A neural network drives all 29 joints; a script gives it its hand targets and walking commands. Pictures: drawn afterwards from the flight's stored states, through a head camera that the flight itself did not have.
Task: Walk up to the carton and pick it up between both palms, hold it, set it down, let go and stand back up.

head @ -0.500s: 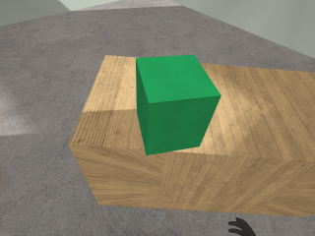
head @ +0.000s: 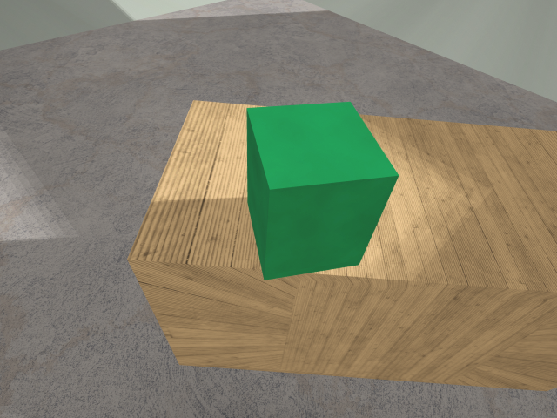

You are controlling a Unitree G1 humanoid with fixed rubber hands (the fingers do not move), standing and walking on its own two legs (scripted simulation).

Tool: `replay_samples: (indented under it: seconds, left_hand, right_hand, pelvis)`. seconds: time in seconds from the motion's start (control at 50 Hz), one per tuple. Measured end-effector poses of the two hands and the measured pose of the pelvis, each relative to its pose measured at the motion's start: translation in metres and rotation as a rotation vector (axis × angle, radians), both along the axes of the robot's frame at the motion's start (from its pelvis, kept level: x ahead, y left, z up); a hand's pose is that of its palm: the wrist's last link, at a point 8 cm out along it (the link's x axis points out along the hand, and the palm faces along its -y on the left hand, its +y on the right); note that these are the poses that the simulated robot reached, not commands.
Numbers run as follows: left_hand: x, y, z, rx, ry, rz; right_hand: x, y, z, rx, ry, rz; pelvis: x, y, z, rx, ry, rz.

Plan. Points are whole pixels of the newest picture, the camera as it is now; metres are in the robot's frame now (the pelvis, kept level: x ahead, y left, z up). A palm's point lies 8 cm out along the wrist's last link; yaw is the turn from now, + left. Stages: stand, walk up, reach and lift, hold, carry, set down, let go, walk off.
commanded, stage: walk up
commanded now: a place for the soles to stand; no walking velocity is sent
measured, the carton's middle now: (306, 192) +0.52 -0.04 +0.02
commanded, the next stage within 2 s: none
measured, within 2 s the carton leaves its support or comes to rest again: neither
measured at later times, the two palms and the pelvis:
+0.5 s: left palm out of the picture +0.07 +0.16 -0.09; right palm out of the picture +0.12 -0.37 -0.13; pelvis +0.05 -0.11 +0.00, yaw +0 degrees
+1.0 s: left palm (153, 406) +0.17 +0.19 -0.11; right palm (476, 377) +0.22 -0.33 -0.10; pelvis +0.10 -0.07 +0.00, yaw -1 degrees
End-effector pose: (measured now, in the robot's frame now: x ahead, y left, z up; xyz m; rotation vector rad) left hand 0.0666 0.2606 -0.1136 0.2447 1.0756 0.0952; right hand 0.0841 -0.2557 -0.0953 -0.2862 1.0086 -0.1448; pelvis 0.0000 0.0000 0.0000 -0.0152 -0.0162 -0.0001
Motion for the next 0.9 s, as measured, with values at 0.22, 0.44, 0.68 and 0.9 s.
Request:
replay_samples:
  seconds: [0.22,0.44,0.68,0.9]
  left_hand:
    - [-0.001,-0.023,0.002,0.021,0.078,-0.013]
    - [0.002,-0.096,0.006,0.085,0.032,0.1]
    - [0.012,-0.091,0.028,0.134,0.089,0.108]
    - [0.068,-0.074,0.002,0.051,0.015,0.05]
  right_hand:
    - [-0.067,-0.07,0.005,-0.1,0.173,-0.132]
    - [0.018,-0.116,-0.038,0.025,0.114,-0.019]
    - [0.078,-0.107,-0.028,0.048,0.121,0.04]
    - [0.136,-0.074,-0.005,0.04,-0.043,0.019]
  pelvis:
    - [0.013,-0.042,0.004,0.013,-0.024,-0.004]
    - [0.043,-0.102,-0.012,0.032,-0.039,0.018]
    - [0.074,-0.105,0.002,0.034,0.006,0.011]
    - [0.094,-0.079,-0.006,0.027,0.0,-0.015]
